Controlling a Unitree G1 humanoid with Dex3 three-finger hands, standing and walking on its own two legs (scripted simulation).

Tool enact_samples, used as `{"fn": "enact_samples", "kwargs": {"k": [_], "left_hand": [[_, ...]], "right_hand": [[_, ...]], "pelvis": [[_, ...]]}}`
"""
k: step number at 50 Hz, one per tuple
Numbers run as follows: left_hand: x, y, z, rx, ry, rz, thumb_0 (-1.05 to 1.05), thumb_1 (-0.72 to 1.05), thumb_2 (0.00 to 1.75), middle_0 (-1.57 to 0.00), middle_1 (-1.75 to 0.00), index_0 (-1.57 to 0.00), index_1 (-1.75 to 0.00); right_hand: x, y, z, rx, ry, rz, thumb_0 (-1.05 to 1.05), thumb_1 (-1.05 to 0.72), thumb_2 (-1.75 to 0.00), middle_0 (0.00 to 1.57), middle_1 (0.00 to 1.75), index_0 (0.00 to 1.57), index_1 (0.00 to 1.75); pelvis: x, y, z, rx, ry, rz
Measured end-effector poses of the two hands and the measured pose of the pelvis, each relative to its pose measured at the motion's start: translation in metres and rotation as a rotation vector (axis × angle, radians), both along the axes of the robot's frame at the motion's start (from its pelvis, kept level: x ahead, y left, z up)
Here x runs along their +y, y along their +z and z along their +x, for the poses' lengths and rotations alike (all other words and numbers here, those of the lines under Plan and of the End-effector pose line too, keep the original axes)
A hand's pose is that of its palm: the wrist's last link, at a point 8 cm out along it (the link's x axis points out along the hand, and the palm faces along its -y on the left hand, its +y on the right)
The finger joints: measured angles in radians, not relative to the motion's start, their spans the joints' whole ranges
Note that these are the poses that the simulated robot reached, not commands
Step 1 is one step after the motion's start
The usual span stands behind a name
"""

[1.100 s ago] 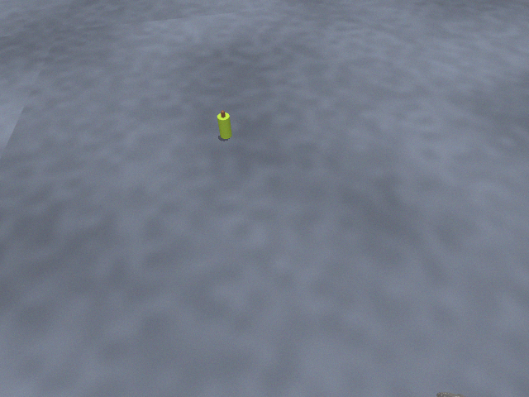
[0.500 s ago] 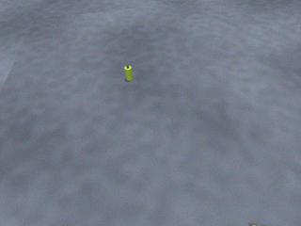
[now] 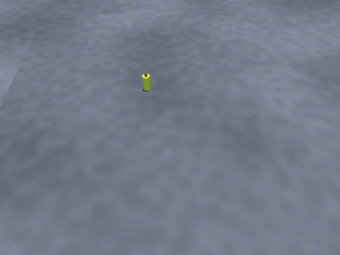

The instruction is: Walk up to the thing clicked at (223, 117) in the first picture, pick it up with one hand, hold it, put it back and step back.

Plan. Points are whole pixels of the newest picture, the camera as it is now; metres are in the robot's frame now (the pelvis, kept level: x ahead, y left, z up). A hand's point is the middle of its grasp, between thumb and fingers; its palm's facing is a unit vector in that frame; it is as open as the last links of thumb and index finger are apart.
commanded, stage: stand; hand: left
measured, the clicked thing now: (146, 80) +1.55 +0.24 -0.69
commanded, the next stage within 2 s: walk up in 0.02 s
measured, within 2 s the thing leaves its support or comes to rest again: neither
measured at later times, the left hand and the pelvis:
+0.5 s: hand out of the picture +0.12 +0.23 -0.13, palm faces +0.06 -0.90 -0.43, open 7.4 cm; pelvis +0.12 -0.07 +0.00, yaw +2 degrees
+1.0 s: hand (106, 154) +0.44 +0.25 -0.15, palm faces +0.05 -0.94 -0.35, open 7.4 cm; pelvis +0.39 -0.03 -0.01, yaw +5 degrees
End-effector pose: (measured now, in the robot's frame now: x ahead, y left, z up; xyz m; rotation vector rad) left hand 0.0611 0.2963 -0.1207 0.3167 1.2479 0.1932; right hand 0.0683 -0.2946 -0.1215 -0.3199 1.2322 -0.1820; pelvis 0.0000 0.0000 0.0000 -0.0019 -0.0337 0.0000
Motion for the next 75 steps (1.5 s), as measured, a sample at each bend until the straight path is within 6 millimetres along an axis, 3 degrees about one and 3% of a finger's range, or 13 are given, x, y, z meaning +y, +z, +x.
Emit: {"fn": "enact_samples", "kwargs": {"k": [7, 15, 20, 25, 30, 36, 41, 45, 50, 59, 62, 67, 75], "left_hand": [[0.01, 0.006, 0.007, -0.031, -0.009, 0.007, 0.01, 0.9, 0.89, -0.2, -0.3, -0.21, -0.3], [0.001, 0.025, 0.052, -0.084, -0.039, 0.095, 0.01, 0.9, 0.89, -0.2, -0.3, -0.21, -0.3], [-0.015, 0.033, 0.051, -0.117, 0.032, 0.13, 0.01, 0.9, 0.89, -0.2, -0.3, -0.21, -0.3], [-0.032, 0.035, 0.051, -0.048, 0.078, 0.103, 0.01, 0.9, 0.89, -0.2, -0.3, -0.21, -0.3], [-0.039, 0.022, 0.076, -0.006, 0.109, 0.067, 0.01, 0.9, 0.89, -0.2, -0.3, -0.21, -0.3], [-0.029, -0.008, 0.129, 0.03, 0.143, 0.026, 0.01, 0.9, 0.89, -0.2, -0.3, -0.21, -0.3], [-0.019, -0.022, 0.195, 0.065, 0.15, 0.0, 0.01, 0.9, 0.89, -0.2, -0.3, -0.21, -0.3], [-0.013, -0.007, 0.271, -0.008, 0.084, -0.009, 0.01, 0.9, 0.89, -0.2, -0.3, -0.21, -0.3], [-0.004, 0.011, 0.368, -0.149, 0.023, 0.013, 0.01, 0.9, 0.89, -0.2, -0.3, -0.21, -0.3], [-0.02, 0.018, 0.501, -0.205, -0.035, 0.084, 0.01, 0.9, 0.89, -0.2, -0.3, -0.2, -0.3], [-0.033, 0.019, 0.522, -0.225, -0.006, 0.102, 0.01, 0.9, 0.89, -0.2, -0.3, -0.2, -0.3], [-0.049, 0.033, 0.526, -0.17, 0.05, 0.087, 0.01, 0.9, 0.89, -0.2, -0.3, -0.21, -0.3], [-0.039, 0.03, 0.536, -0.043, 0.092, 0.068, 0.01, 0.9, 0.89, -0.2, -0.3, -0.21, -0.3]], "right_hand": [[-0.017, 0.001, 0.0, -0.04, -0.014, 0.015, 0.01, -0.9, -0.89, 0.2, 0.3, 0.2, 0.3], [-0.077, -0.009, 0.008, 0.003, -0.051, -0.003, 0.01, -0.9, -0.89, 0.21, 0.3, 0.21, 0.3], [-0.097, -0.013, 0.061, 0.014, -0.002, -0.011, 0.01, -0.9, -0.9, 0.2, 0.3, 0.2, 0.3], [-0.096, 0.001, 0.135, -0.08, 0.069, 0.02, 0.01, -0.9, -0.9, 0.2, 0.3, 0.2, 0.3], [-0.087, 0.004, 0.203, -0.081, 0.129, 0.029, 0.01, -0.9, -0.9, 0.2, 0.3, 0.2, 0.3], [-0.057, -0.002, 0.305, -0.09, 0.207, 0.011, 0.01, -0.9, -0.9, 0.2, 0.3, 0.2, 0.3], [-0.024, 0.001, 0.384, -0.192, 0.231, 0.011, 0.01, -0.9, -0.9, 0.2, 0.3, 0.2, 0.3], [-0.017, 0.016, 0.408, -0.23, 0.165, 0.021, 0.01, -0.9, -0.89, 0.2, 0.3, 0.2, 0.3], [-0.03, 0.019, 0.424, -0.184, 0.131, 0.002, 0.01, -0.9, -0.89, 0.21, 0.3, 0.21, 0.3], [-0.085, -0.02, 0.484, -0.108, 0.068, 0.004, 0.01, -0.9, -0.89, 0.21, 0.3, 0.2, 0.3], [-0.094, -0.033, 0.518, -0.069, 0.081, 0.007, 0.01, -0.9, -0.9, 0.2, 0.3, 0.2, 0.3], [-0.085, -0.02, 0.581, -0.079, 0.129, 0.041, 0.01, -0.9, -0.9, 0.2, 0.3, 0.2, 0.3], [-0.068, 0.0, 0.664, -0.105, 0.171, 0.044, 0.01, -0.9, -0.9, 0.2, 0.3, 0.2, 0.3]], "pelvis": [[-0.007, -0.005, 0.01, 0.016, -0.006, 0.009], [-0.046, -0.014, 0.044, -0.003, -0.006, 0.018], [-0.063, -0.013, 0.079, -0.012, 0.026, 0.0], [-0.069, -0.004, 0.117, -0.016, 0.036, -0.004], [-0.068, -0.007, 0.163, -0.005, 0.064, -0.016], [-0.052, -0.024, 0.236, 0.016, 0.095, -0.028], [-0.032, -0.029, 0.292, 0.019, 0.098, 0.005], [-0.026, -0.015, 0.336, 0.007, 0.088, -0.004], [-0.029, -0.009, 0.388, -0.013, 0.086, 0.015], [-0.059, -0.034, 0.493, -0.014, 0.072, 0.038], [-0.068, -0.037, 0.522, -0.022, 0.086, 0.01], [-0.07, -0.017, 0.56, -0.023, 0.079, 0.028], [-0.06, -0.007, 0.623, -0.007, 0.082, -0.009]]}}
